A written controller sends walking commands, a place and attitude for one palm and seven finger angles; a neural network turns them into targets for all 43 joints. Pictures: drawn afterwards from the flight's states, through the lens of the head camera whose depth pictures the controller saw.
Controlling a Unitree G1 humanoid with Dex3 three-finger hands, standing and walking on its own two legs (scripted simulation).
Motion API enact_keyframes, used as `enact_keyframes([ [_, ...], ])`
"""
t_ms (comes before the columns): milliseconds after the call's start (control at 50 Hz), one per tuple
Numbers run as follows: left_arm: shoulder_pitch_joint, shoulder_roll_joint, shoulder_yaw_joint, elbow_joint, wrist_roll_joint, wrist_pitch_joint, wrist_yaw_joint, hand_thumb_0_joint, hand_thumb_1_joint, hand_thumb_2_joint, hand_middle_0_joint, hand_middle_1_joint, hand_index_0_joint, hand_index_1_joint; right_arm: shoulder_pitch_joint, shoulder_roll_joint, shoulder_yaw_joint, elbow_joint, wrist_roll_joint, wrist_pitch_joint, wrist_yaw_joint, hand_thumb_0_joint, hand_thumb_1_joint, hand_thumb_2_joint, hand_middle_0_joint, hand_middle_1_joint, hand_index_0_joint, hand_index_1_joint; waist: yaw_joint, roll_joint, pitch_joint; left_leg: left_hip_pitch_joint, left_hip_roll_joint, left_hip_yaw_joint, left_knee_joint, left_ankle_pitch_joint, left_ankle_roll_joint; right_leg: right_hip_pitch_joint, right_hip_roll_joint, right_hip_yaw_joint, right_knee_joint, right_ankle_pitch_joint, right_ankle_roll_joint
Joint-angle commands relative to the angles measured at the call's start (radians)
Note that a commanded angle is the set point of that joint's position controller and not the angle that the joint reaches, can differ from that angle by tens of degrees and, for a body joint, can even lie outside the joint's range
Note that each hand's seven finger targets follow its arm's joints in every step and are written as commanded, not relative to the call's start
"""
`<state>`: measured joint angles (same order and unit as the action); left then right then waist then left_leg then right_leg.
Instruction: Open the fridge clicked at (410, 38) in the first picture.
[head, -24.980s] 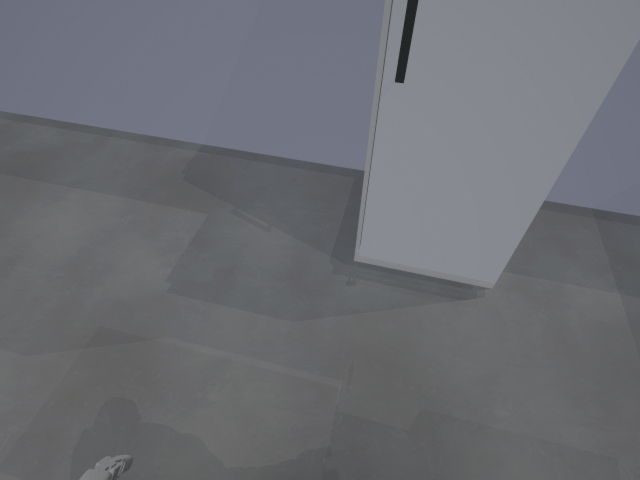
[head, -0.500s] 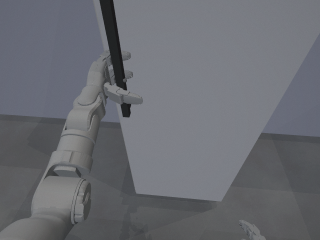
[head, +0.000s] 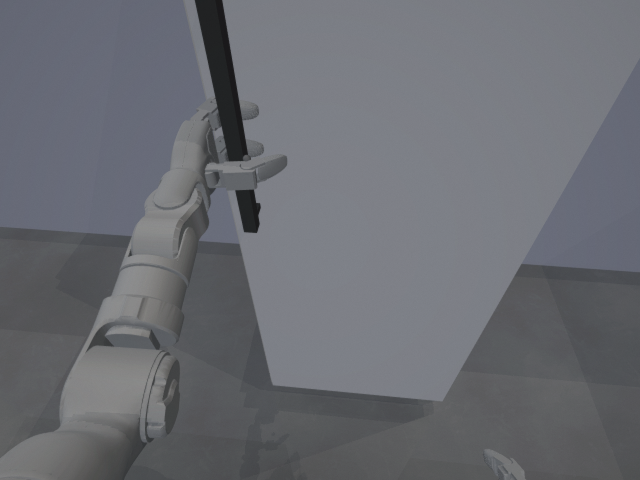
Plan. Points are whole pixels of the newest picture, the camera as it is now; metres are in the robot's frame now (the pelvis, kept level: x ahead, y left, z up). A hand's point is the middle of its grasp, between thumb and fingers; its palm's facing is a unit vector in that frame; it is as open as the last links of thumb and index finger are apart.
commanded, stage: grip the handle and tug to test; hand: left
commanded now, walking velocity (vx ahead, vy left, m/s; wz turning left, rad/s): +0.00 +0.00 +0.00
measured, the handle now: (237, 122) +0.49 +0.15 +0.22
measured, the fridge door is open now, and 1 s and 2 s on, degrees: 0 0 19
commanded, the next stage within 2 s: pull the door a little, standing still in 0.98 s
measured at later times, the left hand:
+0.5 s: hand (246, 158) +0.43 +0.12 +0.20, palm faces -0.01 -1.00 -0.01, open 5.9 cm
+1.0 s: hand (248, 161) +0.43 +0.12 +0.20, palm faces -0.01 -1.00 -0.03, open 6.1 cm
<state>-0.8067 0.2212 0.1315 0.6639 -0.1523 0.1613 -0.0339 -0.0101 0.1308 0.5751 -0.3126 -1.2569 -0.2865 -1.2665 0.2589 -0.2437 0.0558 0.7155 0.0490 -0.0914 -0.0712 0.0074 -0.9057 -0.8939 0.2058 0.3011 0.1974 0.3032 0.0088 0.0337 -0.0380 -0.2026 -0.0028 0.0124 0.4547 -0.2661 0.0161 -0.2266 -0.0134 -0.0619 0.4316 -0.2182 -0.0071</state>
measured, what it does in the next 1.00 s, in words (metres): stands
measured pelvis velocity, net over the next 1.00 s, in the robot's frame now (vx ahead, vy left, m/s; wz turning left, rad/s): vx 0.03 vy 0.00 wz -0.03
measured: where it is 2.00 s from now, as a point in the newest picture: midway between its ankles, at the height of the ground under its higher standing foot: outside the picture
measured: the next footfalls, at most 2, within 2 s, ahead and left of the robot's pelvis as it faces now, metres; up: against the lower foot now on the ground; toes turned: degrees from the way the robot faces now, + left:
none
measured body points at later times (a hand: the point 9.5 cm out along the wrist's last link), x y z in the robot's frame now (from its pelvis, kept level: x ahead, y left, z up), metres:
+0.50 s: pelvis +0.01 +0.00 +0.00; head +0.00 -0.01 +0.45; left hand +0.43 +0.18 +0.21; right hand +0.15 -0.24 -0.10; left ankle -0.02 +0.11 -0.74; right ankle +0.01 -0.12 -0.74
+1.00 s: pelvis +0.03 +0.00 +0.00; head +0.02 -0.01 +0.45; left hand +0.42 +0.17 +0.21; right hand +0.18 -0.23 -0.10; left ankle -0.02 +0.11 -0.74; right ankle +0.01 -0.12 -0.74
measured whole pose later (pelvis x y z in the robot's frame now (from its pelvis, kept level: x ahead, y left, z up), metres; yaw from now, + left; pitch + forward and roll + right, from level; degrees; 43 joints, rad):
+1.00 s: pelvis +0.03 +0.00 +0.00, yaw -2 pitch +1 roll -1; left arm -0.58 0.19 0.15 0.30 -0.15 0.29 -0.02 0.00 0.78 0.80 -0.27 -1.36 -0.22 -1.33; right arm 0.23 -0.24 0.05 0.65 0.04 -0.04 -0.04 0.01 -0.91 -0.89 0.21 0.30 0.20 0.30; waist 0.01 0.05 -0.06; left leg -0.14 0.00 0.04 0.41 -0.29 0.02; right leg -0.18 0.00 -0.03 0.40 -0.24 0.00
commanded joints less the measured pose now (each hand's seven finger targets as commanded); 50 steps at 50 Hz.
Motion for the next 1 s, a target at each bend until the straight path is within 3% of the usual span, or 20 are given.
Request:
enact_keyframes([
  [0,-0.564,0.067,-0.025,-0.237,-0.014,-0.078,-0.049,0.0,0.573,0.76,-0.415,-1.353,-0.415,-1.353,-0.076,-0.122,-0.046,-0.131,-0.001,-0.052,-0.012,0.0,-0.9,-0.9,0.2,0.3,0.2,0.3,-0.045,-0.047,-0.304,0.129,0.009,-0.032,-0.035,0.311,0.013,0.079,0.02,0.021,-0.024,0.277,-0.036],
  [60,-0.58,0.046,-0.041,-0.287,-0.017,-0.084,-0.054,0.0,0.713,0.82,-0.43,-1.373,-0.43,-1.373,-0.079,-0.116,-0.046,-0.136,-0.002,-0.057,-0.007,0.0,-0.9,-0.9,0.2,0.3,0.2,0.3,-0.044,-0.004,-0.351,0.158,0.007,-0.029,-0.026,0.351,0.009,0.084,0.019,0.023,-0.012,0.315,-0.039],
  [100,-0.529,0.065,-0.024,-0.28,-0.017,-0.087,-0.054,0.0,0.807,0.86,-0.44,-1.387,-0.44,-1.387,-0.077,-0.121,-0.048,-0.138,-0.003,-0.053,-0.005,0.0,-0.9,-0.9,0.2,0.3,0.2,0.3,-0.032,-0.03,-0.352,0.153,0.009,-0.029,-0.026,0.38,0.008,0.103,0.021,0.02,-0.011,0.335,-0.038],
  [140,-0.538,0.06,-0.024,-0.278,-0.023,-0.081,-0.058,0.0,0.9,0.9,-0.45,-1.4,-0.45,-1.4,-0.08,-0.118,-0.045,-0.137,-0.001,-0.053,-0.003,0.0,-0.9,-0.9,0.2,0.3,0.2,0.3,-0.039,-0.043,-0.331,0.139,0.008,-0.024,-0.026,0.362,0.013,0.099,0.021,0.022,-0.014,0.341,-0.035],
  [180,-0.534,0.054,-0.027,-0.292,-0.024,-0.081,-0.063,0.0,0.9,0.9,-0.45,-1.4,-0.45,-1.4,-0.081,-0.117,-0.046,-0.142,-0.002,-0.054,-0.003,0.0,-0.9,-0.9,0.2,0.3,0.2,0.3,-0.036,-0.052,-0.335,0.137,0.009,-0.023,-0.027,0.372,0.014,0.108,0.022,0.02,-0.01,0.351,-0.037],
  [240,-0.518,0.101,0.012,-0.291,-0.025,-0.076,-0.064,0.0,0.9,0.9,-0.45,-1.4,-0.45,-1.4,-0.087,-0.121,-0.045,-0.145,-0.002,-0.049,-0.005,0.0,-0.9,-0.9,0.2,0.3,0.2,0.3,-0.028,-0.049,-0.331,0.125,0.006,-0.017,-0.029,0.361,0.017,0.122,0.019,0.026,-0.014,0.356,-0.036],
  [300,-0.478,0.083,-0.003,-0.315,-0.025,-0.073,-0.07,0.0,0.9,0.9,-0.45,-1.4,-0.45,-1.4,-0.097,-0.119,-0.047,-0.157,0.001,-0.045,-0.005,0.0,-0.9,-0.9,0.2,0.3,0.2,0.3,-0.021,-0.037,-0.335,0.14,0.009,-0.017,-0.028,0.392,0.013,0.126,0.02,0.022,-0.011,0.365,-0.036],
  [360,-0.514,0.038,-0.044,-0.308,-0.022,-0.058,-0.063,0.0,0.9,0.9,-0.45,-1.4,-0.45,-1.4,-0.095,-0.113,-0.044,-0.15,0.003,-0.042,-0.003,0.0,-0.9,-0.9,0.2,0.3,0.2,0.3,-0.04,-0.028,-0.297,0.135,0.011,-0.022,-0.031,0.361,0.011,0.09,0.021,0.017,-0.015,0.33,-0.036],
  [400,-0.489,0.086,0.001,-0.301,-0.018,-0.056,-0.053,0.0,0.9,0.9,-0.45,-1.4,-0.45,-1.4,-0.094,-0.12,-0.049,-0.152,0.0,-0.04,-0.007,0.0,-0.9,-0.9,0.2,0.3,0.2,0.3,-0.027,-0.044,-0.31,0.14,0.011,-0.023,-0.032,0.362,0.012,0.103,0.022,0.019,-0.018,0.326,-0.035],
  [460,-0.528,0.028,-0.052,-0.345,-0.014,-0.054,-0.053,0.0,0.9,0.9,-0.45,-1.4,-0.45,-1.4,-0.096,-0.111,-0.046,-0.153,-0.001,-0.041,-0.004,0.0,-0.9,-0.9,0.2,0.3,0.2,0.3,-0.038,-0.02,-0.334,0.158,0.01,-0.027,-0.028,0.392,0.007,0.098,0.02,0.016,-0.009,0.343,-0.038],
  [520,-0.492,0.075,-0.007,-0.363,-0.016,-0.052,-0.047,0.0,0.9,0.9,-0.45,-1.4,-0.45,-1.4,-0.094,-0.115,-0.049,-0.153,-0.004,-0.036,-0.003,0.0,-0.9,-0.9,0.2,0.3,0.2,0.3,-0.025,-0.029,-0.369,0.178,0.013,-0.025,-0.019,0.453,0.004,0.119,0.02,0.017,-0.003,0.389,-0.036],
  [580,-0.462,0.035,-0.033,-0.385,-0.019,-0.044,-0.055,0.0,0.9,0.9,-0.45,-1.4,-0.45,-1.4,-0.104,-0.109,-0.048,-0.161,-0.004,-0.035,0.002,0.0,-0.9,-0.9,0.2,0.3,0.2,0.3,-0.021,-0.03,-0.365,0.172,0.013,-0.019,-0.02,0.464,0.003,0.129,0.021,0.017,0.0,0.404,-0.037],
  [640,-0.422,0.016,-0.047,-0.402,-0.021,-0.037,-0.057,0.0,0.9,0.9,-0.45,-1.4,-0.45,-1.4,-0.115,-0.108,-0.047,-0.167,-0.002,-0.031,0.006,0.0,-0.9,-0.9,0.2,0.3,0.2,0.3,-0.018,-0.022,-0.338,0.174,0.017,-0.021,-0.022,0.472,0.0,0.121,0.021,0.015,-0.003,0.394,-0.037],
  [660,-0.41,0.035,-0.029,-0.41,-0.019,-0.034,-0.054,0.0,0.9,0.9,-0.45,-1.4,-0.45,-1.4,-0.11,-0.11,-0.048,-0.165,-0.003,-0.028,0.006,0.0,-0.9,-0.9,0.2,0.3,0.2,0.3,-0.013,-0.043,-0.344,0.171,0.019,-0.022,-0.023,0.484,-0.001,0.133,0.022,0.013,-0.002,0.403,-0.037],
  [680,-0.401,0.017,-0.045,-0.44,-0.019,-0.03,-0.056,0.0,0.9,0.9,-0.45,-1.4,-0.45,-1.4,-0.118,-0.108,-0.048,-0.174,-0.004,-0.027,0.009,0.0,-0.9,-0.9,0.2,0.3,0.2,0.3,-0.01,-0.026,-0.355,0.18,0.019,-0.021,-0.023,0.494,-0.002,0.135,0.021,0.015,0.0,0.41,-0.038],
  [740,-0.336,0.026,-0.03,-0.49,-0.02,-0.018,-0.054,0.0,0.9,0.9,-0.45,-1.4,-0.45,-1.4,-0.128,-0.107,-0.049,-0.186,-0.004,-0.022,0.013,0.0,-0.9,-0.9,0.2,0.3,0.2,0.3,0.004,-0.006,-0.374,0.198,0.022,-0.019,-0.017,0.555,-0.007,0.152,0.02,0.015,0.004,0.438,-0.038],
  [820,-0.238,-0.016,-0.067,-0.576,-0.023,0.002,-0.057,0.0,0.9,0.9,-0.45,-1.4,-0.45,-1.4,-0.144,-0.102,-0.052,-0.204,-0.004,-0.016,0.022,0.0,-0.9,-0.9,0.2,0.3,0.2,0.3,0.011,-0.015,-0.377,0.226,0.035,-0.019,-0.01,0.656,-0.014,0.166,0.019,0.011,0.01,0.484,-0.034],
  [900,-0.162,-0.001,-0.055,-0.658,-0.021,0.03,-0.057,0.0,0.9,0.9,-0.45,-1.4,-0.45,-1.4,-0.157,-0.106,-0.053,-0.22,-0.01,-0.002,0.024,0.0,-0.9,-0.9,0.2,0.3,0.2,0.3,0.023,-0.034,-0.388,0.228,0.032,-0.013,-0.013,0.688,-0.013,0.205,0.017,0.011,0.01,0.537,-0.032],
  [920,-0.115,0.028,-0.014,-0.674,-0.029,0.042,-0.055,0.0,0.9,0.9,-0.45,-1.4,-0.45,-1.4,-0.162,-0.104,-0.053,-0.222,-0.01,0.002,0.025,0.0,-0.9,-0.9,0.2,0.3,0.2,0.3,0.033,-0.037,-0.389,0.222,0.034,-0.011,-0.014,0.692,-0.012,0.217,0.016,0.013,0.01,0.551,-0.032],
  [980,-0.12,0.02,-0.029,-0.752,-0.029,0.071,-0.064,0.0,0.9,0.9,-0.45,-1.4,-0.45,-1.4,-0.174,-0.101,-0.049,-0.231,-0.012,0.013,0.026,0.0,-0.9,-0.9,0.2,0.3,0.2,0.3,0.028,-0.036,-0.394,0.222,0.028,-0.002,-0.015,0.709,-0.007,0.239,0.014,0.015,0.012,0.599,-0.031],
])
